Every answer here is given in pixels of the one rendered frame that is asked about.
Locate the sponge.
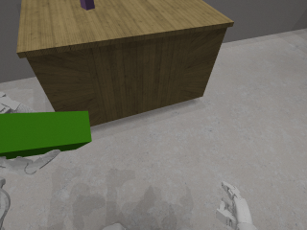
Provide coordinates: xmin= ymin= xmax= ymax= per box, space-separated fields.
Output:
xmin=0 ymin=110 xmax=92 ymax=160

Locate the left robot forearm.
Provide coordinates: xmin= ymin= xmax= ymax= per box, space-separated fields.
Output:
xmin=0 ymin=176 xmax=11 ymax=230

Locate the robot right hand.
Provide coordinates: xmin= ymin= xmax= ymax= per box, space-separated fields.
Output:
xmin=217 ymin=181 xmax=254 ymax=230

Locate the table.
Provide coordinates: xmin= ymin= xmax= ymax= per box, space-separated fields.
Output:
xmin=16 ymin=0 xmax=234 ymax=127

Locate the robot left hand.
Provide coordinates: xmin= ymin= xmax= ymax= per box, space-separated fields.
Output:
xmin=0 ymin=92 xmax=60 ymax=178

